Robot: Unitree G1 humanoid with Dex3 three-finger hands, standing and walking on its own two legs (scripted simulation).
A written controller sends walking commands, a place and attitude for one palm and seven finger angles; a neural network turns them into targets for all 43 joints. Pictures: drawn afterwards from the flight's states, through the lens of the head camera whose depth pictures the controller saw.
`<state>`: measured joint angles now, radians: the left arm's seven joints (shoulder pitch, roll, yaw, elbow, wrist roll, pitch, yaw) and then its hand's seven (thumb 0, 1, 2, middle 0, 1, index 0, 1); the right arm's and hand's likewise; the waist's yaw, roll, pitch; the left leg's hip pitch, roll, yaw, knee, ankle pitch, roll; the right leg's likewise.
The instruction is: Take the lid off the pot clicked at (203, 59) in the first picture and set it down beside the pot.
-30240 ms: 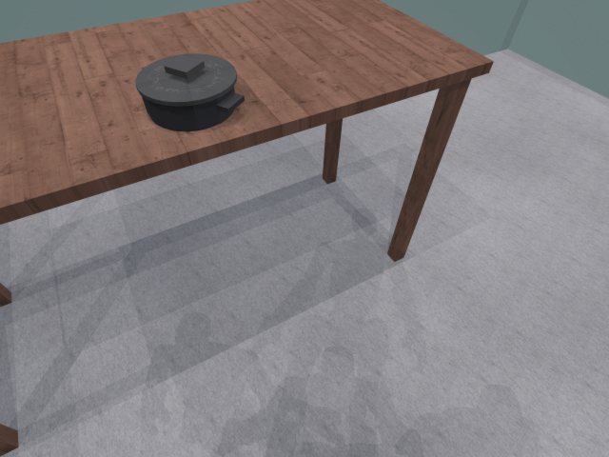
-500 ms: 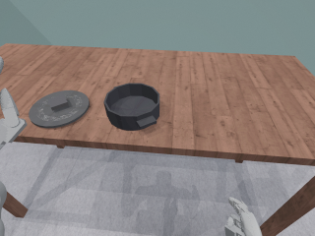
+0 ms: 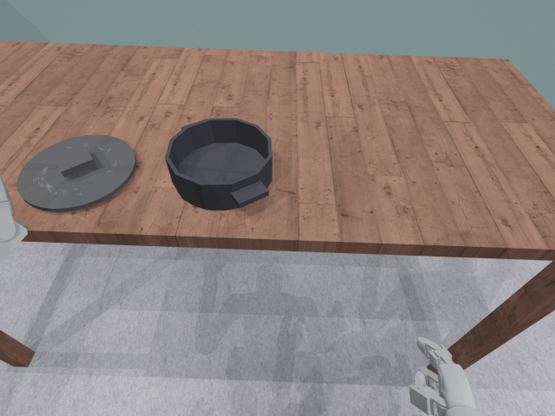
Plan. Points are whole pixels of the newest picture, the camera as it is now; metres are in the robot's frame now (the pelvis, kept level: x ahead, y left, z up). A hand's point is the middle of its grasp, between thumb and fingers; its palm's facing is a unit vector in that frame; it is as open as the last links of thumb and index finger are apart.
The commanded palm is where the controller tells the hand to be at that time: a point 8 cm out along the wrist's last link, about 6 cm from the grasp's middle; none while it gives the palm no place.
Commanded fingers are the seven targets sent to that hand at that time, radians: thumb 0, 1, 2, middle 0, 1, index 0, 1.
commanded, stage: step back with the hand held close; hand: left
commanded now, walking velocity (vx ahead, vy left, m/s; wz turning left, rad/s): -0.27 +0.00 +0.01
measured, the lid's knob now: (74, 160) +0.47 +0.38 +0.10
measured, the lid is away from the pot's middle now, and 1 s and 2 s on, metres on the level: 0.25 0.25 0.25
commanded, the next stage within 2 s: stop stepping back and stand still in 1.08 s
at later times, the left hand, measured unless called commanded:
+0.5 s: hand out of the picture +0.12 +0.24 +0.27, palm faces +0.51 -0.80 -0.32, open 7.4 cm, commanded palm +0.06 +0.30 +0.28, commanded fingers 0.00 0.90 0.90 -0.20 -0.30 -0.20 -0.30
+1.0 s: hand out of the picture +0.06 +0.26 +0.29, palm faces +0.49 -0.82 -0.30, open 7.4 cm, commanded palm -0.01 +0.31 +0.28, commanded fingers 0.00 0.90 0.90 -0.20 -0.30 -0.20 -0.30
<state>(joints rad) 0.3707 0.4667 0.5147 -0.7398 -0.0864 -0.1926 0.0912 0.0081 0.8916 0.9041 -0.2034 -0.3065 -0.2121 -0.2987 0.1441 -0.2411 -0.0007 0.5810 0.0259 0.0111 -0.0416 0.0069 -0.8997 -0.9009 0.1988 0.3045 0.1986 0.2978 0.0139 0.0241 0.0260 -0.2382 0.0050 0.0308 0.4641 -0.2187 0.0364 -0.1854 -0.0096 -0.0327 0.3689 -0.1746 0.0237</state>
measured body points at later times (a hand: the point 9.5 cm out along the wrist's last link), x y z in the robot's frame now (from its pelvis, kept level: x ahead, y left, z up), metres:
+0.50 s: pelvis -0.07 +0.01 -0.02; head -0.07 +0.03 +0.43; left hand +0.09 +0.28 +0.29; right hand +0.09 -0.23 -0.10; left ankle +0.02 +0.09 -0.74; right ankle +0.01 -0.14 -0.74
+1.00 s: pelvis -0.14 +0.03 -0.01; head -0.13 +0.07 +0.44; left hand +0.02 +0.30 +0.30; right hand +0.03 -0.21 -0.07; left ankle +0.02 +0.09 -0.74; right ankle -0.16 -0.12 -0.71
